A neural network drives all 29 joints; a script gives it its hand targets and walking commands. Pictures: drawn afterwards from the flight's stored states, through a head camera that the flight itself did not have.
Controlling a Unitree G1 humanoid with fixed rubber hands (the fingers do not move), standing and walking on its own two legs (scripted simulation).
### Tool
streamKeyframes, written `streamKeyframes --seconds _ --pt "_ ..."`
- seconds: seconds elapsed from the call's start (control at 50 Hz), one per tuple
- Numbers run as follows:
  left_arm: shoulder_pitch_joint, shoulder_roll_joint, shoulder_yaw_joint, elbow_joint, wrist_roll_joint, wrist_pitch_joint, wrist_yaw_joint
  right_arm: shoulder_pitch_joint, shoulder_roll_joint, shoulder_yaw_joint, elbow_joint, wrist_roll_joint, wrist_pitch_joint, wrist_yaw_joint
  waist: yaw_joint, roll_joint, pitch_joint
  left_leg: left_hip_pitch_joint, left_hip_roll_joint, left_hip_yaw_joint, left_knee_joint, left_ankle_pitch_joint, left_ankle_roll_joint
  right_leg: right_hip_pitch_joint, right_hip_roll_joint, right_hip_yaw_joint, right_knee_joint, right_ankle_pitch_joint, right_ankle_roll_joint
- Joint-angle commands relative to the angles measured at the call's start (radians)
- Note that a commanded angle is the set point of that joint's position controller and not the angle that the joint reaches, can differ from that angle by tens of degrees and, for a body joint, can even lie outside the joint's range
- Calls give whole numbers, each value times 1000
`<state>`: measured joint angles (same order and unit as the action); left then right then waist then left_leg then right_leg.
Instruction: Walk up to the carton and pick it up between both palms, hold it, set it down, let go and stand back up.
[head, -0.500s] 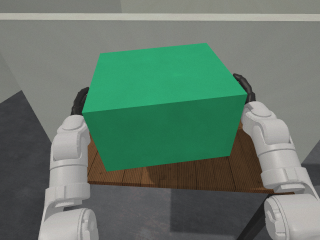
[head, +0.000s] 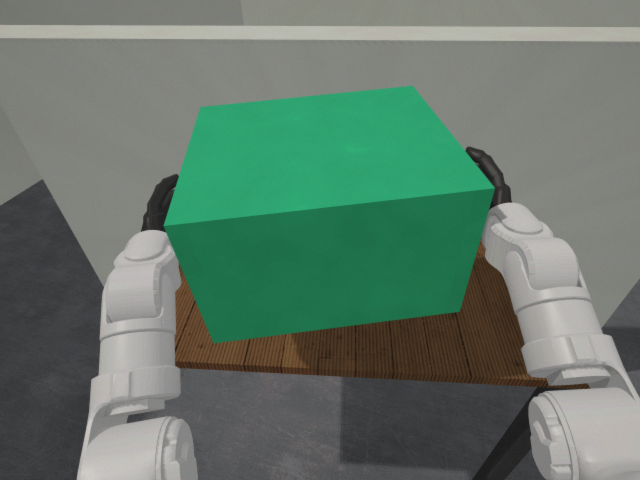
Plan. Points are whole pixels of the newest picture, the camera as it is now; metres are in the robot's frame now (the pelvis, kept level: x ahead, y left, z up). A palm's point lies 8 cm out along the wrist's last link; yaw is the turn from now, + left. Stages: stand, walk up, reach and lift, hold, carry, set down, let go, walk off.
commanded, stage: hold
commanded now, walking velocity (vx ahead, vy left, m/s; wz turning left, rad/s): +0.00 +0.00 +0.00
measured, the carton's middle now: (322, 203) +0.42 +0.02 +0.17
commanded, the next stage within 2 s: none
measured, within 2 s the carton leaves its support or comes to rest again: neither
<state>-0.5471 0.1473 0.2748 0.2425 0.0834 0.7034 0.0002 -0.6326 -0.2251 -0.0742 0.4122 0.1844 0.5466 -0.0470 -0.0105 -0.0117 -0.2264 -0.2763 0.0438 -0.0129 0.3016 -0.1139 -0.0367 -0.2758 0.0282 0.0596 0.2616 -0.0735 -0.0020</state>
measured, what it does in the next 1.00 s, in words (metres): stands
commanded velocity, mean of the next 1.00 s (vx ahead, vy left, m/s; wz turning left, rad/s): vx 0.00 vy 0.00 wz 0.00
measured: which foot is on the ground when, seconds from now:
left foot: down 0.00-1.00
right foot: down 0.00-1.00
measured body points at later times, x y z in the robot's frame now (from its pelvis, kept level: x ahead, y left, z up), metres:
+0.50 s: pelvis +0.00 +0.00 +0.00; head -0.04 +0.01 +0.45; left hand +0.37 +0.22 +0.18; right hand +0.39 -0.18 +0.20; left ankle +0.02 +0.14 -0.75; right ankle +0.03 -0.12 -0.75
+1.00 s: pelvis +0.00 +0.00 +0.00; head -0.04 +0.01 +0.45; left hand +0.37 +0.22 +0.17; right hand +0.39 -0.18 +0.19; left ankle +0.02 +0.14 -0.75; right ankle +0.03 -0.12 -0.75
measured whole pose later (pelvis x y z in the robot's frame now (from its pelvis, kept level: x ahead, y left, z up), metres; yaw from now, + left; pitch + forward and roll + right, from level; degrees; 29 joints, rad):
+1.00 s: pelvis +0.00 +0.00 +0.00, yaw +0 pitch +5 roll +0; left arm -0.53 0.14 0.28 0.23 0.09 0.71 0.00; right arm -0.62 -0.22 -0.07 0.42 0.18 0.54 -0.04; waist -0.01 -0.01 -0.22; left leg -0.27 0.04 -0.01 0.30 -0.12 -0.04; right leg -0.27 0.03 0.06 0.26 -0.07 0.00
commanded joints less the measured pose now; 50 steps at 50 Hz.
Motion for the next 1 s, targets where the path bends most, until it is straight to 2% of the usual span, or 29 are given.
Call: streamKeyframes --seconds 0.0,0.08,0.1,0.14,0.16,0.22,0.26,0.28,0.3,0.32,0.34,0.36,0.4,0.42,0.46,0.48,0.52,0.58,0.62,0.64,0.66,0.68,0.76,0.78,0.84,0.88,0.9,0.92,0.98 --pt "-851 -540 -422 -272 -195 -91 -203 -795 511 218 -273 138 -85 128 -128 53 -299 114 -106 4 -64 -19 8 400 -17 -22 -24 64 -13" --pt "-872 -504 -406 -297 -186 -101 -201 -784 548 252 -265 130 -82 123 -120 10 -293 109 -109 5 -64 12 26 424 -19 -10 -28 111 -1" --pt "-859 -523 -423 -294 -194 -99 -201 -761 536 234 -252 134 -83 123 -147 24 -321 121 -111 4 -62 19 13 440 -13 -14 -24 139 -4" --pt "-840 -555 -474 -373 -220 -106 -196 -769 539 256 -344 158 -96 120 -160 69 -389 164 -113 -5 -41 142 -11 466 -2 -29 -3 250 -1" --pt "-845 -526 -451 -337 -197 -102 -199 -759 519 240 -313 156 -89 117 -146 59 -335 145 -119 4 -36 102 -7 435 -6 -22 -14 196 1" --pt "-800 -556 -484 -397 -247 -109 -198 -765 543 280 -432 175 -99 105 -153 15 -457 175 -116 -8 -12 191 -10 496 -1 -19 6 322 2" --pt "-822 -524 -466 -413 -220 -98 -195 -729 521 270 -387 182 -85 109 -146 77 -398 206 -116 -3 -16 204 -22 463 5 -26 -8 317 7" --pt "-755 -516 -413 -294 -180 -82 -204 -727 499 259 -348 173 -68 102 -144 24 -298 154 -121 2 -31 111 -6 451 -1 -27 -18 247 5" --pt "-792 -535 -451 -384 -206 -94 -199 -748 524 277 -411 183 -83 106 -142 24 -398 166 -115 -5 -28 163 -8 500 4 -22 -10 287 3" --pt "-739 -539 -421 -314 -185 -81 -204 -731 512 256 -378 163 -73 98 -142 21 -353 145 -120 1 -31 139 -9 490 0 -23 -9 265 5" --pt "-768 -555 -472 -427 -225 -94 -202 -711 531 283 -439 184 -79 97 -153 28 -450 196 -115 -6 -13 230 -17 521 10 -18 5 357 2" --pt "-808 -529 -454 -422 -219 -95 -199 -691 496 254 -366 177 -70 98 -155 71 -377 176 -119 -9 -15 191 -25 503 0 -15 3 334 1" --pt "-753 -527 -463 -419 -229 -94 -202 -704 502 280 -448 193 -80 96 -145 17 -417 196 -116 -9 -11 222 -14 509 4 -17 0 356 11" --pt "-784 -530 -449 -351 -206 -85 -201 -734 467 228 -360 172 -74 99 -173 54 -317 175 -119 -3 -31 139 -21 457 2 -31 -14 262 -1" --pt "-740 -512 -445 -418 -211 -80 -200 -695 499 292 -445 204 -71 93 -123 51 -412 164 -123 2 -9 192 -14 497 -6 -13 4 345 8" --pt "-762 -500 -447 -418 -209 -85 -198 -687 498 277 -405 180 -60 93 -149 25 -391 178 -120 -3 -24 182 -14 494 2 -19 -1 330 10" --pt "-723 -520 -424 -311 -167 -70 -205 -732 480 259 -350 180 -67 101 -132 35 -276 158 -112 -3 -38 119 -14 439 0 -24 -17 222 4" --pt "-746 -504 -418 -343 -187 -75 -215 -718 510 257 -350 160 -64 103 -133 13 -328 144 -111 8 -47 98 -1 473 -5 -16 -11 233 2" --pt "-791 -506 -416 -309 -184 -75 -213 -743 500 238 -301 148 -61 106 -160 40 -290 116 -114 7 -60 30 4 454 -14 -19 -14 177 -4" --pt "-788 -539 -465 -409 -220 -86 -207 -756 530 286 -421 179 -82 108 -135 35 -389 158 -111 2 -35 147 -3 475 3 -16 -1 279 -4" --pt "-819 -525 -460 -371 -208 -87 -203 -754 504 254 -375 150 -69 101 -166 48 -365 149 -113 -1 -40 88 -4 466 -5 -11 -10 228 -4" --pt "-832 -513 -411 -311 -169 -84 -201 -753 512 239 -292 137 -63 109 -138 53 -270 118 -112 7 -65 2 1 395 -7 -31 -21 99 2" --pt "-825 -528 -433 -295 -195 -85 -209 -753 508 219 -271 140 -83 128 -153 37 -293 138 -103 4 -69 21 5 410 -3 -27 -19 124 -11" --pt "-848 -519 -417 -253 -166 -78 -206 -780 499 212 -223 120 -73 130 -135 74 -241 125 -99 8 -84 -19 9 364 -6 -25 -42 47 -11" --pt "-874 -518 -422 -189 -184 -85 -213 -829 528 193 -243 103 -90 131 -140 21 -247 100 -95 6 -96 -68 26 355 -15 -21 -45 -10 -12" --pt "-855 -533 -449 -288 -192 -97 -205 -803 557 248 -298 127 -100 137 -132 34 -323 129 -98 12 -72 29 21 422 -8 -21 -17 113 -15" --pt "-858 -528 -416 -215 -180 -95 -208 -804 521 206 -241 101 -88 134 -147 -3 -227 92 -102 9 -86 -50 27 378 -8 -27 -33 36 -17" --pt "-913 -546 -462 -347 -216 -120 -202 -816 578 259 -321 143 -108 134 -135 17 -369 118 -108 6 -66 31 21 439 -6 -28 -3 139 -11" --pt "-861 -549 -459 -327 -199 -112 -195 -814 557 268 -354 155 -107 125 -147 32 -374 136 -113 5 -47 50 13 455 -13 -22 -4 173 -1"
